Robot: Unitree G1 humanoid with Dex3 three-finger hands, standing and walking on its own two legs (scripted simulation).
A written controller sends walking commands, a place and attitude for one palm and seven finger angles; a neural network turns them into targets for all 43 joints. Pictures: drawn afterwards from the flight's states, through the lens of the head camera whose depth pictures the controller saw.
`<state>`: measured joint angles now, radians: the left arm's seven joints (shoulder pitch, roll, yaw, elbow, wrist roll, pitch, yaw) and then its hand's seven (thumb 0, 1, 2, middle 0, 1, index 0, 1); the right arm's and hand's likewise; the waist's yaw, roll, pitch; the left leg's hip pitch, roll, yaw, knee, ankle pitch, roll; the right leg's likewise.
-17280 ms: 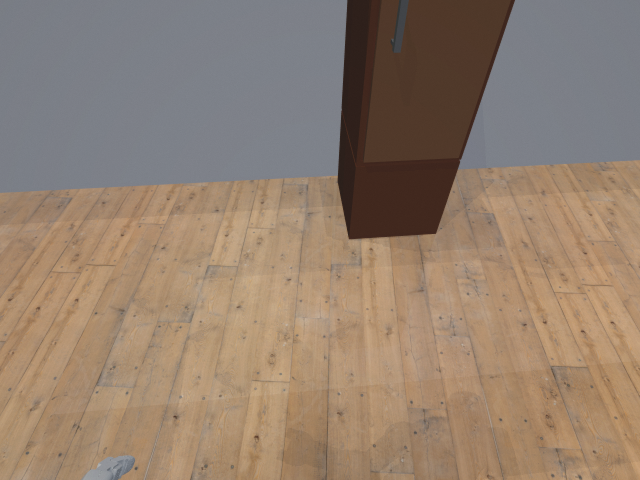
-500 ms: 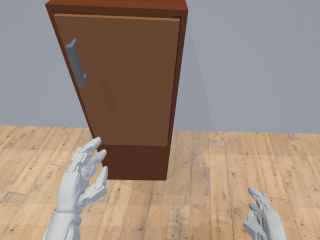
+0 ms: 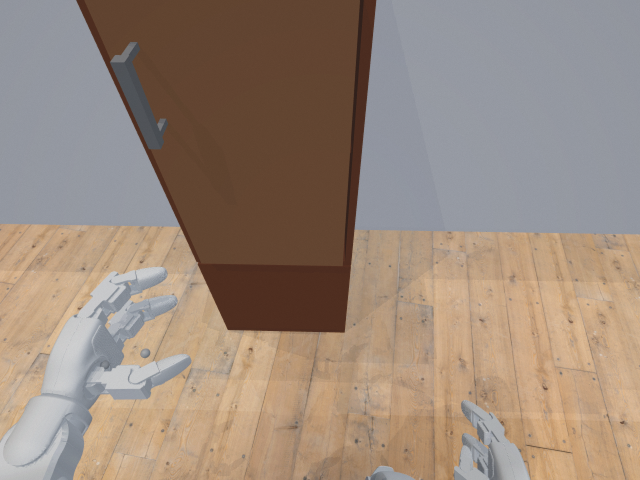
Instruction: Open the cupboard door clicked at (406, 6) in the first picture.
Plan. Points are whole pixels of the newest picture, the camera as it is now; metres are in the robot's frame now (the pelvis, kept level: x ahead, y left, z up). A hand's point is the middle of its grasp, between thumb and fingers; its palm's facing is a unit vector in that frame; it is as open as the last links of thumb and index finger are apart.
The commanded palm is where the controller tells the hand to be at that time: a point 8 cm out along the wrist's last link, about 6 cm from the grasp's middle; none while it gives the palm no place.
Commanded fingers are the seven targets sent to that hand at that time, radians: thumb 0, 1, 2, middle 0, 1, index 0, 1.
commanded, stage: raise the hand with hooked fingers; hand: left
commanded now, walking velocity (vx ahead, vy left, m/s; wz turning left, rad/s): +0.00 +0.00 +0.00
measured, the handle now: (144, 98) +0.59 +0.27 +0.16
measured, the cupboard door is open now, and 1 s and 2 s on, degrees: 0 0 0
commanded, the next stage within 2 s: move the hooked fingers beside the handle in 1.26 s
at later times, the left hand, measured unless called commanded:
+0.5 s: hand (34, 287) +0.28 +0.29 +0.15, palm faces +0.07 -1.00 -0.06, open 13.7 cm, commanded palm +0.24 +0.33 +0.15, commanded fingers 0.00 -0.50 0.30 -0.30 -1.20 -0.30 -1.20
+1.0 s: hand (26, 248) +0.31 +0.30 +0.17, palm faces +0.00 -1.00 -0.04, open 14.0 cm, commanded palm +0.28 +0.35 +0.18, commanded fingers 0.00 -0.50 0.30 -0.30 -1.20 -0.30 -1.20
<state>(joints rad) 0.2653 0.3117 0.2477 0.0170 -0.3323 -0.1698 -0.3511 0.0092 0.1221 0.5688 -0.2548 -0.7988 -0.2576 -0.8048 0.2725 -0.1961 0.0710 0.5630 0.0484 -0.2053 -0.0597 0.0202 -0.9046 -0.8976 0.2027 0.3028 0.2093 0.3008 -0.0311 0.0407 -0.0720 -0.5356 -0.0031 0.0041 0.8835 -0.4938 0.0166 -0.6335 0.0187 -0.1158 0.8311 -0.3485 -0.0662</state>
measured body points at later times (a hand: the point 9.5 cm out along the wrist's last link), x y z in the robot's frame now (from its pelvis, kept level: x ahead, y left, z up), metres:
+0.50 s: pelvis +0.01 +0.03 +0.03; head +0.01 +0.03 +0.48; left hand +0.27 +0.34 +0.15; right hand +0.21 -0.20 -0.03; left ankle -0.03 +0.11 -0.70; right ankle +0.04 -0.08 -0.70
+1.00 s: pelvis +0.02 +0.03 +0.04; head +0.03 +0.03 +0.49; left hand +0.31 +0.36 +0.17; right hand +0.18 -0.21 -0.04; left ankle -0.03 +0.11 -0.70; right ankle +0.04 -0.08 -0.70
